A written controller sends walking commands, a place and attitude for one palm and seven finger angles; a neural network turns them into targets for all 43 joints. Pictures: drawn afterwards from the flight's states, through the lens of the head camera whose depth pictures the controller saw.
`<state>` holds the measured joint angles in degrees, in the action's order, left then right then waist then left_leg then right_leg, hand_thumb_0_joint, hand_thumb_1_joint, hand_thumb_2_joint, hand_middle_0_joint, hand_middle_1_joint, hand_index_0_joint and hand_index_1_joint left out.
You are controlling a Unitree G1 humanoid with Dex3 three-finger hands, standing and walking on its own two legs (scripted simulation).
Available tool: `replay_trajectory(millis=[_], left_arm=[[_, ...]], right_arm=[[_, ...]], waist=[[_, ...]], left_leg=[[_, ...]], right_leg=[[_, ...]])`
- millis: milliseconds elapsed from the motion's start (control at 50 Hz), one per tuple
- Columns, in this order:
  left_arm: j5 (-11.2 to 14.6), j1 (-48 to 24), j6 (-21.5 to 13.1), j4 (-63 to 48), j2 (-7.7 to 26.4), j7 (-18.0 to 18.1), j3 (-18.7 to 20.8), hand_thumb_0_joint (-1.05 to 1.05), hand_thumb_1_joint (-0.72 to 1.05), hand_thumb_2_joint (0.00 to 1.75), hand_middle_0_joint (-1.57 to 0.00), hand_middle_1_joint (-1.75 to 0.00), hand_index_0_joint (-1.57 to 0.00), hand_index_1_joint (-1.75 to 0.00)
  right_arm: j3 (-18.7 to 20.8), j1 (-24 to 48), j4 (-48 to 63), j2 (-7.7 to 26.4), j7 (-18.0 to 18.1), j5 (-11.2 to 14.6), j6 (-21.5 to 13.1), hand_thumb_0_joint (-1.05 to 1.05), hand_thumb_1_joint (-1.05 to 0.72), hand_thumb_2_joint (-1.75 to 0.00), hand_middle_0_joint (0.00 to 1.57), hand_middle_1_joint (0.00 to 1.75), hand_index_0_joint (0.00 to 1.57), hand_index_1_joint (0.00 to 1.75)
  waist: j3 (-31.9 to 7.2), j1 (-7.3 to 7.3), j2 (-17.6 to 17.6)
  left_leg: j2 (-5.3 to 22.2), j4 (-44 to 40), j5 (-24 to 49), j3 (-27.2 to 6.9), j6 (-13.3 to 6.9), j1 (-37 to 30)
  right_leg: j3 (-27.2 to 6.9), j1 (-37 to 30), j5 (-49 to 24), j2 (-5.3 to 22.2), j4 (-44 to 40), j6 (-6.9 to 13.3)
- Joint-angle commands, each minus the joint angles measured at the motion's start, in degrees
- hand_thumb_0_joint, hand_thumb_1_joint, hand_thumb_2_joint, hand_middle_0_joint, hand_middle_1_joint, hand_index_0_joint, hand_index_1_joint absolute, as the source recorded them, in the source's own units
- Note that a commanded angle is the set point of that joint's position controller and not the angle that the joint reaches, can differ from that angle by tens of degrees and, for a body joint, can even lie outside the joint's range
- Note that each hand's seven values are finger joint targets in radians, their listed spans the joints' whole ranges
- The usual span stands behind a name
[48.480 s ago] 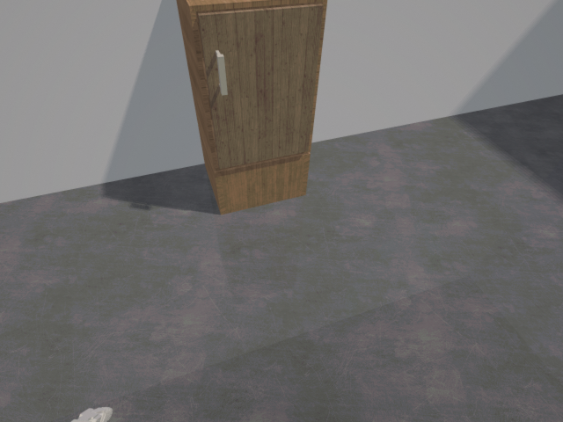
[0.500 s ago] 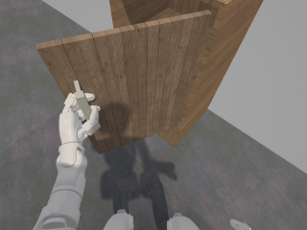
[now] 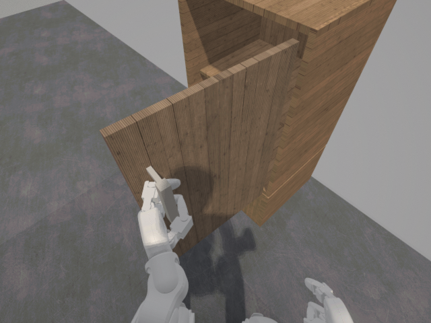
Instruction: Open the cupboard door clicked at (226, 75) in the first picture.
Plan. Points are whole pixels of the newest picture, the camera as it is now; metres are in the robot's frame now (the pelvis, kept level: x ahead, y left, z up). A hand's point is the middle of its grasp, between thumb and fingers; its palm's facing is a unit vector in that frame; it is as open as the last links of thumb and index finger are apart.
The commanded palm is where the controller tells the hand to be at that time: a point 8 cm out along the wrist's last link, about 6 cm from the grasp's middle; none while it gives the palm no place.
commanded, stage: pull the door open along its arc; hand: left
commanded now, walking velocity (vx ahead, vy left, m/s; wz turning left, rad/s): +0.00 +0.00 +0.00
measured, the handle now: (163, 195) +0.34 +0.12 +0.04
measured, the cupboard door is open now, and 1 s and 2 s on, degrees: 86 88 91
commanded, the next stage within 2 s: open thumb and fingers to let go in 0.04 s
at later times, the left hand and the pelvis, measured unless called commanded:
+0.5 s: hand (191, 221) +0.30 +0.06 +0.03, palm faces +0.38 -0.92 -0.02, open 9.1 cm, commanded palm +0.25 +0.10 +0.03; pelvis +0.01 -0.03 +0.00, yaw +2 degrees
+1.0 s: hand (190, 224) +0.29 +0.06 +0.03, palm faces +0.30 -0.95 -0.02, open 14.9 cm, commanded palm +0.25 +0.10 +0.03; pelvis +0.00 +0.00 +0.00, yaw +1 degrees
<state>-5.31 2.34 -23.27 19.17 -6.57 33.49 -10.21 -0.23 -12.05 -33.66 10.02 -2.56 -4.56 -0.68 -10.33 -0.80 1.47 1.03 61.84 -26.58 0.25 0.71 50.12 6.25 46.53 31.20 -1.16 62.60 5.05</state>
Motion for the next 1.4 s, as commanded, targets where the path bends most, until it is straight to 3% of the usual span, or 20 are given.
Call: replay_trajectory(millis=[0,60,120,160,260,320,420,520,560,920,1040,1060,1080,1100,1160,1200,1220,1260,1300,1380], left_arm=[[-2.8,-3.8,-2.7,-14.6,-5.4,-0.8,-5.0,0.0,0.9,0.9,-0.4,-1.35,-0.4,-1.35],[-1.9,-1.7,-1.9,-17.0,-6.0,-0.7,-5.3,0.0,0.9,0.9,-0.4,-1.35,-0.4,-1.35],[-1.2,-11.6,-1.8,-15.7,-1.7,0.6,-1.4,0.0,0.9,0.9,-0.4,-1.35,-0.4,-1.35],[-0.9,-12.8,-2.4,-14.4,-2.0,0.9,-0.5,0.0,0.76,0.84,-0.39,-1.34,-0.39,-1.34],[-0.6,-7.8,-2.6,-15.4,-1.4,-0.3,0.4,0.0,0.41,0.69,-0.36,-1.3,-0.36,-1.3],[-0.3,-5.5,-1.9,-15.3,-1.4,-1.6,0.1,0.0,0.2,0.6,-0.35,-1.27,-0.35,-1.27],[0.1,-5.4,-2.1,-16.1,-1.6,-2.8,-0.5,0.0,-0.15,0.45,-0.32,-1.24,-0.32,-1.24],[-0.2,-3.4,-3.0,-18.4,-1.3,-3.0,-0.6,0.0,-0.5,0.3,-0.3,-1.2,-0.3,-1.2],[-0.4,-2.1,-2.9,-18.2,-2.2,-2.8,-1.3,0.0,-0.5,0.3,-0.3,-1.2,-0.3,-1.2],[-1.2,-2.9,-0.4,-19.0,-5.0,0.0,-3.4,0.0,-0.5,0.3,-0.15,-0.3,-0.15,-0.3],[-1.5,-6.9,0.6,-17.2,-6.0,0.8,-3.8,0.0,-0.5,0.3,-0.15,-0.3,-0.15,-0.3],[-7.0,-7.5,-2.1,-19.5,0.7,-11.1,-16.2,0.0,-0.5,0.3,-0.15,-0.3,-0.15,-0.3],[-4.5,-8.9,-4.7,-22.6,3.9,-17.7,-12.3,0.0,-0.5,0.3,-0.15,-0.3,-0.15,-0.3],[-3.4,-8.6,-6.1,-23.9,6.6,-21.9,-11.1,0.0,-0.5,0.3,-0.15,-0.3,-0.15,-0.3],[2.0,-7.1,-7.6,-25.5,6.6,-31.5,-10.4,0.0,-0.5,0.3,-0.15,-0.3,-0.15,-0.3],[7.8,-5.4,-6.0,-25.8,4.0,-33.0,-9.3,0.0,-0.5,0.3,-0.15,-0.3,-0.15,-0.3],[9.9,-3.7,-5.0,-24.2,3.7,-32.6,-7.5,0.0,-0.5,0.3,-0.15,-0.3,-0.15,-0.3],[11.6,-1.7,-3.5,-24.4,4.0,-30.2,-4.9,0.0,-0.5,0.3,-0.15,-0.3,-0.15,-0.3],[10.2,0.3,-2.7,-24.2,5.9,-27.0,-2.5,0.0,-0.5,0.3,-0.15,-0.3,-0.15,-0.3],[4.4,3.7,-3.0,-24.7,7.1,-23.1,-2.9,0.0,-0.5,0.3,-0.15,-0.3,-0.15,-0.3]], right_arm=[[1.5,4.4,9.1,4.8,0.5,-0.1,-4.3,0.0,-0.9,-0.9,0.2,0.3,0.2,0.3],[1.2,5.1,9.3,4.5,0.7,0.1,-5.1,0.0,-0.9,-0.9,0.2,0.3,0.2,0.3],[1.0,5.9,7.6,4.6,1.6,0.0,-5.3,0.0,-0.9,-0.9,0.2,0.3,0.2,0.3],[1.0,6.4,6.9,4.2,1.9,-0.1,-5.7,0.0,-0.9,-0.9,0.2,0.3,0.2,0.3],[1.5,5.1,7.3,4.3,1.8,-0.3,-5.7,0.0,-0.9,-0.9,0.2,0.3,0.2,0.3],[1.7,4.0,7.4,4.5,1.7,-0.1,-5.1,0.0,-0.9,-0.9,0.2,0.3,0.2,0.3],[2.0,3.6,7.2,5.0,1.8,0.1,-4.8,0.0,-0.9,-0.9,0.2,0.3,0.2,0.3],[2.2,3.3,7.5,5.1,1.7,0.1,-4.7,0.0,-0.9,-0.9,0.2,0.3,0.2,0.3],[2.1,3.1,7.8,5.0,1.7,0.1,-4.7,0.0,-0.9,-0.9,0.2,0.3,0.2,0.3],[1.4,4.0,9.4,5.0,1.5,0.1,-5.4,0.0,-0.9,-0.9,0.2,0.3,0.2,0.3],[1.2,5.0,9.3,5.0,1.3,0.1,-5.5,0.0,-0.9,-0.9,0.2,0.3,0.2,0.3],[1.3,1.1,8.7,8.1,0.8,0.8,-5.2,0.0,-0.9,-0.9,0.2,0.3,0.2,0.3],[1.8,1.2,9.9,7.1,0.9,1.0,-5.2,0.0,-0.9,-0.9,0.2,0.3,0.2,0.3],[1.9,1.4,10.4,7.5,1.2,1.1,-4.8,0.0,-0.9,-0.9,0.2,0.3,0.2,0.3],[1.8,1.6,12.4,7.2,1.7,2.5,-5.3,0.0,-0.9,-0.9,0.2,0.3,0.2,0.3],[1.3,2.5,13.8,7.1,2.0,3.7,-5.7,0.0,-0.9,-0.9,0.2,0.3,0.2,0.3],[1.3,2.8,14.0,7.3,2.2,4.0,-5.6,0.0,-0.9,-0.9,0.2,0.3,0.2,0.3],[1.3,3.3,14.9,7.8,2.3,4.2,-5.4,0.0,-0.9,-0.9,0.2,0.3,0.2,0.3],[1.4,3.1,15.5,8.0,2.1,3.9,-5.0,0.0,-0.9,-0.9,0.2,0.3,0.2,0.3],[1.6,2.2,16.4,7.7,1.2,3.3,-3.9,0.0,-0.9,-0.9,0.2,0.3,0.2,0.3]], waist=[[-12.5,-0.46,-6.2],[-11.7,-0.4,-6.4],[-7.8,-1.91,-7.5],[-7.8,-1.66,-7.0],[-14.8,0.01,-7.5],[-15.2,-0.38,-8.6],[-13.5,-1.3,-10.5],[-14.9,-0.56,-7.5],[-14.8,-0.65,-8.1],[-14.5,0.2,-4.2],[-11.5,-0.51,-5.1],[-8.2,-6.3,-6.6],[-12.2,-4.11,-4.2],[-15.0,-3.28,-2.9],[-15.7,-2.95,-2.7],[-13.7,-2.17,-2.2],[-11.7,-1.85,-4.4],[-10.9,-0.85,-6.6],[-11.0,0.3,-7.2],[-10.1,0.4,-6.3]], left_leg=[[-1.9,-5.3,8.6,-1.5,-1.6,-8.0],[-2.2,-4.9,7.6,-1.5,-1.3,-7.3],[-2.4,-2.7,4.3,-2.0,-1.1,-3.7],[-2.6,-1.6,3.1,-2.3,-1.0,-2.6],[-2.8,-1.7,7.3,-2.2,-0.8,-1.5],[-2.7,-1.9,8.6,-2.2,-0.7,-1.2],[-2.5,-1.8,8.7,-2.5,-0.8,-1.0],[-2.5,-1.9,10.3,-2.3,-0.7,-2.6],[-2.5,-2.1,10.4,-2.3,-0.8,-3.2],[-2.1,-3.7,11.1,-1.9,-1.2,-8.3],[-2.0,-3.7,8.6,-2.2,-1.4,-7.7],[-2.0,-2.2,8.8,-2.1,-2.5,-7.1],[-2.2,-1.4,10.0,-2.2,-2.6,-6.3],[-2.3,-0.8,11.6,-2.1,-2.8,-6.5],[-2.2,-0.7,9.8,-2.2,-2.7,-7.1],[-2.2,-1.8,7.0,-2.2,-2.5,-7.5],[-2.1,-2.3,5.0,-2.1,-2.3,-7.1],[-2.1,-3.2,3.3,-2.2,-2.2,-6.8],[-2.2,-3.1,3.8,-2.2,-2.2,-5.8],[-2.0,-2.9,4.9,-2.1,-2.2,-5.3]], right_leg=[[-7.5,-8.9,-17.8,2.4,-13.6,-4.0],[-9.0,-9.6,-17.3,3.3,-14.9,-4.5],[-13.0,-7.2,-11.9,4.9,-17.2,-5.3],[-14.6,-6.9,-9.0,5.6,-18.0,-5.5],[-15.8,-14.3,-22.8,6.6,-15.4,-6.3],[-15.7,-16.2,-29.2,6.9,-14.6,-6.8],[-15.2,-15.6,-31.8,6.9,-14.3,-7.1],[-13.5,-14.8,-32.7,6.4,-12.7,-6.4],[-12.5,-14.0,-31.9,6.0,-12.3,-6.3],[-6.1,-7.7,-22.0,2.5,-10.5,-4.1],[-5.2,-4.2,-15.3,1.8,-10.8,-3.7],[-7.4,-2.3,-20.3,2.5,-9.8,-4.2],[-8.1,-4.9,-23.6,3.1,-8.6,-3.9],[-9.1,-7.3,-27.3,3.4,-7.5,-3.7],[-9.0,-6.8,-23.6,3.2,-7.7,-3.7],[-8.6,-5.7,-16.1,2.5,-9.8,-3.3],[-7.9,-4.7,-11.8,2.1,-10.7,-3.4],[-7.2,-4.0,-6.9,1.9,-11.4,-3.4],[-6.9,-4.1,-6.2,1.7,-10.5,-3.3],[-5.8,-1.7,-9.0,1.5,-7.6,-3.0]])
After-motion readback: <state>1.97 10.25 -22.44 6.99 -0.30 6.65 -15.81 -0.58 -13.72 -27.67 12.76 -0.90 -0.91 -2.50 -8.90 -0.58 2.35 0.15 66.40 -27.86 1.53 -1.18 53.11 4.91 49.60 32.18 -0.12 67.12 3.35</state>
